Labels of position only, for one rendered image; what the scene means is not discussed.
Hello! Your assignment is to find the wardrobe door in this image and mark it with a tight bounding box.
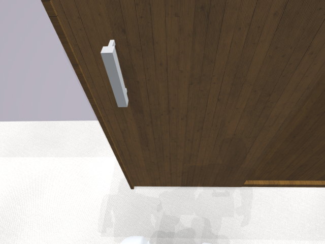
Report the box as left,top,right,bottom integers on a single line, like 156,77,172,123
51,0,325,187
247,72,325,181

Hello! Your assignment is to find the handle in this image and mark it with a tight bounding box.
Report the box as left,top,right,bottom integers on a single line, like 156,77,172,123
101,40,128,107

